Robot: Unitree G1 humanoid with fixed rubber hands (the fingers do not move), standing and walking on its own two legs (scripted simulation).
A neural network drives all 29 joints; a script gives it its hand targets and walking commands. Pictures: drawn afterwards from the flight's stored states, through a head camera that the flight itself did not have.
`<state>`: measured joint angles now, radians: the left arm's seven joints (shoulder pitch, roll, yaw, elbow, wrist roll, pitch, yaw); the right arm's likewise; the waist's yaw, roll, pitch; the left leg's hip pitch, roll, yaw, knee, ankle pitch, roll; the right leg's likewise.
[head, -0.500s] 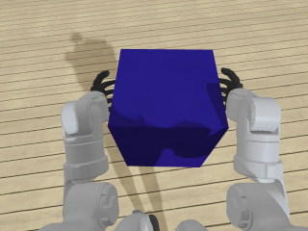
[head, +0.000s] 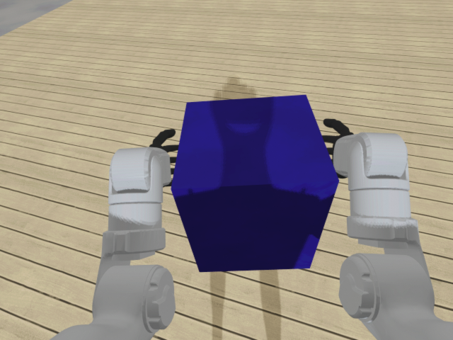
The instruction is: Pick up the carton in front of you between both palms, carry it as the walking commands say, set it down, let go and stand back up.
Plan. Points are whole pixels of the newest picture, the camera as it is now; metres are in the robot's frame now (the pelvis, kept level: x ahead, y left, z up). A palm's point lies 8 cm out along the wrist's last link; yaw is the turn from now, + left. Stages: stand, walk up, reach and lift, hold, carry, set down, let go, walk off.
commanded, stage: carry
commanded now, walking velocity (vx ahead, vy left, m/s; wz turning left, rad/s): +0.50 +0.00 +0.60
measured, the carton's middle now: (250, 187) +0.38 +0.00 +0.08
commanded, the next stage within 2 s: none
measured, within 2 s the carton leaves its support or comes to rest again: neither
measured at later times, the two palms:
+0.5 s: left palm (163, 118) +0.60 +0.21 +0.08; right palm (287, 110) +0.59 -0.09 +0.09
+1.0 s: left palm (220, 54) +0.89 +0.08 +0.09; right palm (320, 63) +0.83 -0.21 +0.08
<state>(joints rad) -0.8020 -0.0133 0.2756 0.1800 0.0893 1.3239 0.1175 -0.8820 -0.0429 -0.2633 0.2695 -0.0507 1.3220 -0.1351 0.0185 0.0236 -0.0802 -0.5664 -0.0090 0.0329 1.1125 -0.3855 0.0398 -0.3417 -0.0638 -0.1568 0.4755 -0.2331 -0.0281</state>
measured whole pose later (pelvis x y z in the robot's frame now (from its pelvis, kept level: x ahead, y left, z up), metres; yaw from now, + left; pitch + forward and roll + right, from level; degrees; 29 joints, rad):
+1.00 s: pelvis +0.61 +0.00 +0.01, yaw -14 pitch +4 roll +1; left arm -0.14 -0.13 0.11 -0.26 0.11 1.18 0.09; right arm -0.14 0.13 -0.10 -0.27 -0.13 1.19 -0.07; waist 0.02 0.01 -0.14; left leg -0.61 0.16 0.03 0.85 -0.21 -0.09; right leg -0.18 0.09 -0.06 0.30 -0.19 -0.13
